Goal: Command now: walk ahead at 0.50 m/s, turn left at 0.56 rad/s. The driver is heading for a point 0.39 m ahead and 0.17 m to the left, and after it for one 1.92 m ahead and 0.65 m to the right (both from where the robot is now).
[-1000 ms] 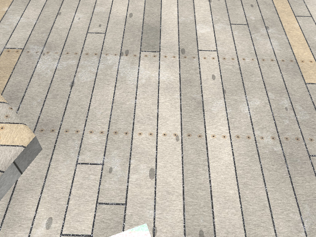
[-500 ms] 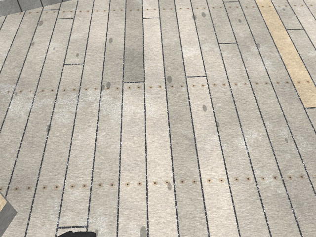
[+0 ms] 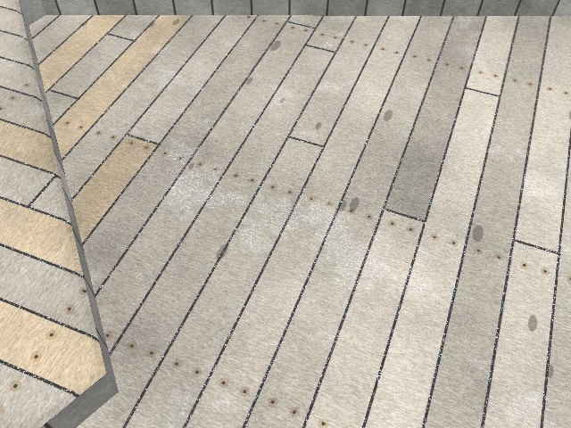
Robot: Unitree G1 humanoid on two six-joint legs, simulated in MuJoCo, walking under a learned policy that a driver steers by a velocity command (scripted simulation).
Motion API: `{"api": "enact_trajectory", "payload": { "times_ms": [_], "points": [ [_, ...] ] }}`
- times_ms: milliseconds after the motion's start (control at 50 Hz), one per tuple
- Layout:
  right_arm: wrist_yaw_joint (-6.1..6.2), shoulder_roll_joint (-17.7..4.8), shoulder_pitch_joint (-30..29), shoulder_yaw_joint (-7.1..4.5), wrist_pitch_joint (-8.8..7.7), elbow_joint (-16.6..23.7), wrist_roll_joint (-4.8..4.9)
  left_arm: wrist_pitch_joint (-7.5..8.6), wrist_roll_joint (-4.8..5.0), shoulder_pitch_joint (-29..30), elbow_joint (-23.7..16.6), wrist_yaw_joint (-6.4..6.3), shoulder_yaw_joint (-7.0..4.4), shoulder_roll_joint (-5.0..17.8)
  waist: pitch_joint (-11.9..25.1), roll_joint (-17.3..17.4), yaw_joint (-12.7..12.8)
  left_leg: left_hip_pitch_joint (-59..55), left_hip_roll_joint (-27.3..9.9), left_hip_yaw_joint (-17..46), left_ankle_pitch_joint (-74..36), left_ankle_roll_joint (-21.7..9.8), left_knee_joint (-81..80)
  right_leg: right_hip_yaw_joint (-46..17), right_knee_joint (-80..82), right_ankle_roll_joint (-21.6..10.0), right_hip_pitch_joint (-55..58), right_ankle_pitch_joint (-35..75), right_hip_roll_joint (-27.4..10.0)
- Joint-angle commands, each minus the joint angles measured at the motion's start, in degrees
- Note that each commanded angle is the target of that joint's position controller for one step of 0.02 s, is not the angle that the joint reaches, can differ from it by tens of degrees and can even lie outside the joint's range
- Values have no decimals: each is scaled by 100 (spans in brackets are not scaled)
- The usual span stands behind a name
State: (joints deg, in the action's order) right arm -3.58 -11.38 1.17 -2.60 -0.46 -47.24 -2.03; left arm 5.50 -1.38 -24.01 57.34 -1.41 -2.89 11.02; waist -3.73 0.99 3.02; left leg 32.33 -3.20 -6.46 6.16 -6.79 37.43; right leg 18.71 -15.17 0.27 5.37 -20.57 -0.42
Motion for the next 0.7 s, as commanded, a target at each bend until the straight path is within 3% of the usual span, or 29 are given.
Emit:
{"api": "enact_trajectory", "payload": {
  "times_ms": [20, 40, 60, 80, 100, 120, 140, 160, 180, 200, 220, 280, 340, 420, 480, 520, 560, 580, 600, 620, 640, 660, 680, 700],
  "points": [
    [40, -473, 311, -147, -50, 257, -58, -80, -13, -134, -172, -55, -227, 1094, 197, -650, -425, -648, 537, -359, 791, -323, -222, -317, -1037, -707, 183, 5957, -1652],
    [72, -586, 914, -221, -93, 88, -57, -146, -8, -100, -205, -42, -247, 1173, 571, -606, -660, -1349, 771, -368, 876, -466, -471, -258, -2034, -663, 53, 6011, -1612],
    [147, -847, 1845, -349, -148, -206, -110, -180, 5, -27, -301, -15, -238, 1174, 1093, -290, -1074, -2703, 730, -2, 768, -682, -915, -173, -3483, -471, -738, 5044, -1483],
    [236, -1527, 2258, -535, -161, -211, -172, -158, 122, -140, -666, 60, -111, 635, 1734, 808, -1027, -4551, -920, 2414, 1519, -1303, -1122, -191, -5521, -150, -2971, 1620, -939],
    [262, -1832, 2186, -587, -93, -64, 12, -83, 78, 267, -1020, 146, -163, 795, 2021, 975, -912, -5019, -1775, 4988, 1162, -1813, -2102, -1279, -6742, 65, -4409, -1192, 84],
    [303, -1688, 2081, -547, -35, -143, 73, -35, 52, 994, -1171, 172, -186, 934, 1243, 197, -967, -4611, -1548, 4040, 736, -1577, -2218, -1880, -6684, -6, -5027, -574, -289],
    [338, -1409, 1794, -477, -54, -160, 127, 36, 101, 991, -1182, 182, -132, 820, 677, 36, -732, -3846, -1377, 3299, 120, -1362, -2256, -1884, -6189, -46, -4899, -1, -513],
    [355, -1169, 1484, -417, -94, -110, 144, 34, 61, 843, -1070, 165, -136, 788, 396, -206, -452, -3218, -1034, 2771, -497, -1090, -2332, -1919, -5632, -43, -4504, 228, -688],
    [377, -1018, 1289, -364, -139, -82, 201, -58, -66, 722, -1045, 156, -142, 787, 322, -177, -243, -2784, -763, 2402, -951, -968, -2387, -1947, -5344, 25, -4137, 276, -752],
    [375, -931, 1218, -325, -197, -40, 219, -172, -147, 586, -1006, 173, -135, 748, 426, -88, -144, -2576, -606, 2202, -1203, -926, -2415, -1968, -5173, 90, -3840, 323, -782],
    [367, -923, 1300, -312, -264, -38, 232, -267, -166, 599, -1036, 197, -138, 725, 491, -64, -118, -2523, -510, 2136, -1486, -937, -2418, -1937, -5086, 156, -3782, 336, -751],
    [348, -1124, 1674, -349, -338, -88, 219, -397, -145, 1079, -1250, 237, -118, 665, 358, 19, -211, -2370, -342, 2069, -1351, -882, -2576, -1856, -4510, 298, -4085, 820, -700],
    [345, -1132, 2140, -342, -324, -137, 211, -420, -119, 1845, -1527, 238, -116, 745, 141, 145, -490, -2652, -336, 2292, -1087, -765, -2682, -1891, -3778, 347, -4636, 1387, -637],
    [410, -920, 2446, -222, -348, -280, 195, -348, -68, 2084, -1574, 274, -1, 559, 200, 234, -593, -3058, -200, 1554, -3638, -277, -2235, -1614, -2746, 140, -4243, 2040, -382],
    [466, -845, 2567, -141, -345, -380, 119, -284, -5, 2282, -1581, 272, 70, 529, 239, 362, -719, -3233, -192, 1315, -4004, -48, -2089, -1410, -2116, -106, -3702, 2295, -109],
    [514, -912, 2411, -126, -354, -391, 58, -232, -10, 1976, -1465, 244, 51, 663, 276, 461, -545, -3399, -347, 1304, -4484, 18, -1761, -1455, -1838, -325, -3265, 1967, 50],
    [575, -1060, 2134, -158, -375, -383, 41, -138, -17, 944, -1099, 184, -34, 899, 539, 422, -67, -3578, -418, 1253, -5142, 109, -803, -1556, -1397, -559, -2416, 1770, 279],
    [574, -1151, 1922, -182, -377, -343, 100, -51, -30, 324, -895, 153, -58, 938, 739, 195, 303, -3408, -203, 1044, -4578, 168, 174, -1652, -715, -660, -1676, 2665, 185],
    [588, -1073, 1897, -150, -414, -103, 154, -12, -68, -218, -823, 110, -144, 1343, 1352, -392, 400, -2479, 255, 798, -2257, 270, 1817, -2779, -1175, -957, -433, 5250, -871],
    [563, -511, 3010, -80, -350, -170, 326, -81, 1, 130, -931, 163, -229, 1722, 2102, -1634, -331, -832, 1207, 604, 2880, 593, 3742, -4707, -1471, -2254, 899, 8117, -2385],
    [557, -908, 2861, -106, -262, -291, 68, -180, 258, 389, -1054, 232, -214, 1432, 2200, -688, -300, -666, 919, 1065, 2492, 540, 4004, -4954, -974, -2277, 445, 7126, -2128],
    [532, -973, 2313, -139, -209, -196, 9, -243, 261, 861, -1187, 231, -177, 1208, 1397, -370, -322, -375, 735, 1094, 2169, 580, 4074, -4398, -745, -2144, -298, 5772, -1823],
    [507, -949, 1993, -130, -177, -112, -33, -316, 212, 1157, -1256, 219, -108, 954, 921, -85, -381, -279, 548, 1069, 1953, 606, 3760, -4054, -452, -1913, -931, 4801, -1505],
    [476, -938, 1754, -135, -99, -14, -32, -358, 192, 1147, -1235, 187, -91, 905, 642, -132, -394, -318, 426, 1050, 1849, 655, 3479, -3819, -255, -1744, -1394, 4325, -1273]
  ]
}}
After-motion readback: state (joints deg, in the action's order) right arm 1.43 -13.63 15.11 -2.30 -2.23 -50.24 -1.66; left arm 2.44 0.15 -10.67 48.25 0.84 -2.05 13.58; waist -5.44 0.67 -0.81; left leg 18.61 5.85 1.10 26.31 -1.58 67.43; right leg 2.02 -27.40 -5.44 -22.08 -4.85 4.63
